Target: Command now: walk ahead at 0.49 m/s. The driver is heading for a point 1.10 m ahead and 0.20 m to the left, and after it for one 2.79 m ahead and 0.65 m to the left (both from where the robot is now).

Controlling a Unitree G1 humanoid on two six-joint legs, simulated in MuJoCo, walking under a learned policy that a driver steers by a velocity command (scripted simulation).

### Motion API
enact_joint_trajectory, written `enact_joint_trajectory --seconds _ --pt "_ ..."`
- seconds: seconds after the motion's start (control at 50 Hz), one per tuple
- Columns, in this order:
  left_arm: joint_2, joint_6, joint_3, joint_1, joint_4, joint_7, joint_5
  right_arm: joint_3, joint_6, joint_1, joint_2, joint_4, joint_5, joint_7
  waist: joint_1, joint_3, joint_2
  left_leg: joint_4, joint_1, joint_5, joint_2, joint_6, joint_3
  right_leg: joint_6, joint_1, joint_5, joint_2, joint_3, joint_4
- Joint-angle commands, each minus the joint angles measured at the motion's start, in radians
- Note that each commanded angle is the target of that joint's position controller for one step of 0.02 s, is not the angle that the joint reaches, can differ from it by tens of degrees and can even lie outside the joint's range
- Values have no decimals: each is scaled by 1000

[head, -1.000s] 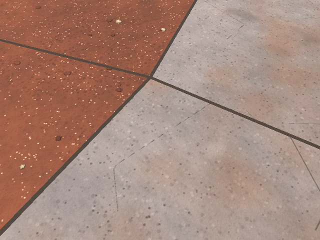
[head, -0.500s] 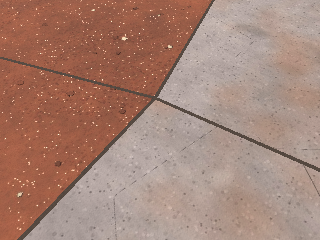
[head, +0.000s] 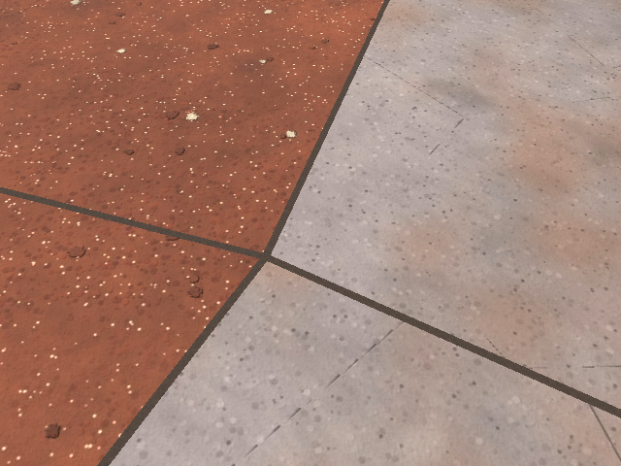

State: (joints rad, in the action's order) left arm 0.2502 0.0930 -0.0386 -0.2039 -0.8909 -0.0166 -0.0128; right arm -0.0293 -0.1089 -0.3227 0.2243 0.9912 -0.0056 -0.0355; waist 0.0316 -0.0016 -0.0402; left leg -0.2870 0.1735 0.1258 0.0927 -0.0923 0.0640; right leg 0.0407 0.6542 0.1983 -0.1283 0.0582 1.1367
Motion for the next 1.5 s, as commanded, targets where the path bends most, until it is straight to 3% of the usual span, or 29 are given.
enact_joint_trajectory --seconds 0.02,0.2,0.28,0.3,0.32,0.34,0.36,0.38,0.4,0.48,0.64,0.76,0.82,0.86,0.88,0.9,0.92,0.94,0.98,1.0,1.06,1.18,1.3,1.36,1.4,1.42,1.44,1.46,1.5 --pt "44 -5 -13 -32 43 -7 12 -21 -17 37 131 -54 1 20 -46 -54 80 203 96 -69 -281 -170 -212 -28 32 -153 -41 1 -139" --pt "39 16 -2 251 134 36 -10 -31 16 -116 169 -5 26 38 49 -84 93 121 -145 -61 -324 -113 -177 -19 6 -224 32 -44 -575" --pt "105 32 -33 90 106 47 -7 -37 37 -69 185 -12 24 41 -63 7 115 -102 -184 -365 -313 -67 -153 47 -259 -101 101 -97 -658" --pt "165 35 -61 -100 53 40 -4 -23 38 -65 148 -23 13 39 -139 129 83 -336 -73 -406 -250 -37 -113 87 -534 -120 71 -56 -645" --pt "281 33 -90 -270 27 33 18 9 25 -134 53 -51 3 33 -156 305 -114 -745 292 -85 -118 31 -34 210 -952 -81 -195 304 -658" --pt "245 27 -80 -309 13 37 17 21 0 -177 18 -37 25 29 -148 401 -259 -970 516 426 -25 44 -143 288 -1076 42 -313 655 -812" --pt "165 31 -56 -243 25 36 14 -12 -14 -102 142 -47 53 29 -148 270 -150 -1064 599 386 -83 23 -227 233 -961 69 -283 555 -830" --pt "123 32 -41 -149 46 35 12 -20 -16 -27 163 -71 62 32 -118 170 -95 -1047 600 289 -138 12 -203 189 -817 11 -249 388 -846" --pt "90 33 -30 -69 54 39 12 -23 -8 6 147 -74 52 40 -85 100 -30 -987 556 206 -177 20 -187 163 -681 -51 -203 270 -890" --pt "62 45 -27 -36 18 40 28 -34 47 -39 72 -62 43 41 -14 10 -45 -894 451 69 -215 33 -181 129 -498 -228 -117 19 -983" --pt "113 31 -41 -91 -18 -3 29 -40 53 183 56 -161 25 19 -54 -65 -8 -543 565 -216 -196 49 -141 108 -571 -311 -114 -176 -1024" --pt "141 -6 -53 -178 -50 -13 11 -29 52 348 35 -262 28 -20 -102 -114 6 -397 630 -114 -183 13 -38 99 -775 -440 -176 -244 -940" --pt "183 -22 -65 -134 -30 -20 2 -48 56 304 71 -288 32 -33 -42 -47 -48 -380 443 26 -100 -36 58 71 -784 -872 -173 -293 -779" --pt "210 -34 -70 -87 -13 -24 -5 -91 59 88 149 -248 37 -27 87 80 -64 -314 130 33 -22 -93 83 40 -711 -1019 -142 -313 -468" --pt "205 -28 -67 -78 5 -24 -2 -129 64 -76 229 -207 33 -7 164 163 1 -245 -169 0 -64 -141 -47 -5 -502 -764 -93 -311 -183" --pt "37 -1 -21 -158 49 -3 40 -142 65 -85 331 -199 34 10 47 218 283 -223 -491 -15 -323 -284 -534 -57 -57 283 96 -251 180" --pt "73 52 -17 -117 90 15 -7 -126 49 -121 300 -228 15 6 71 393 239 -32 -614 136 -449 -405 -933 -52 108 414 179 6 353" --pt "127 78 -32 8 120 23 -43 -110 39 -98 227 -222 9 6 100 263 155 -1 -548 93 -409 -330 -793 -21 209 315 116 50 334" --pt "129 80 -36 27 114 11 -10 -85 28 64 147 -257 25 4 3 105 13 3 -231 -82 -321 -243 -537 -12 105 164 31 35 148" --pt "142 65 -48 4 113 8 5 -75 27 108 123 -275 20 6 -32 83 14 24 -124 -157 -291 -230 -473 -24 28 136 9 39 89" --pt "108 26 -47 -11 126 8 22 -74 23 99 142 -277 18 21 -64 51 35 68 13 -288 -259 -224 -374 -65 -38 78 -4 5 -44" --pt "58 21 -25 191 183 15 19 -72 27 -18 160 -232 22 44 23 6 104 73 33 -271 -180 -134 -232 -71 -67 -302 49 -43 -465" --pt "88 40 -24 325 241 46 7 -70 34 -99 173 -188 22 46 72 -42 120 2 -180 -216 -284 -127 -331 -17 20 -247 78 -36 -619" --pt "115 49 -34 248 233 54 7 -75 46 -75 194 -187 19 54 16 -7 149 -89 -235 -451 -298 -96 -334 28 -97 -131 115 -63 -659" --pt "178 51 -63 -14 167 45 17 -63 49 -23 177 -209 12 50 -116 171 130 -374 -119 -624 -213 -51 -263 104 -508 -215 91 -42 -658" --pt "248 47 -78 -191 145 40 27 -44 41 -61 127 -226 -9 48 -154 328 -20 -700 127 -273 -110 -9 -206 194 -841 -244 -109 208 -622" --pt "254 38 -82 -241 107 50 20 -24 24 -199 56 -208 23 38 -101 413 -295 -971 459 443 18 42 -207 322 -1079 -31 -281 639 -759" --pt "165 33 -61 -213 114 49 -3 -41 15 -119 159 -205 39 35 -133 294 -154 -1057 578 429 -51 34 -258 272 -1009 164 -248 641 -816" --pt "123 21 -41 -59 143 44 7 -47 10 47 174 -248 31 35 -93 64 19 -986 572 243 -148 37 -176 210 -696 41 -174 393 -878"
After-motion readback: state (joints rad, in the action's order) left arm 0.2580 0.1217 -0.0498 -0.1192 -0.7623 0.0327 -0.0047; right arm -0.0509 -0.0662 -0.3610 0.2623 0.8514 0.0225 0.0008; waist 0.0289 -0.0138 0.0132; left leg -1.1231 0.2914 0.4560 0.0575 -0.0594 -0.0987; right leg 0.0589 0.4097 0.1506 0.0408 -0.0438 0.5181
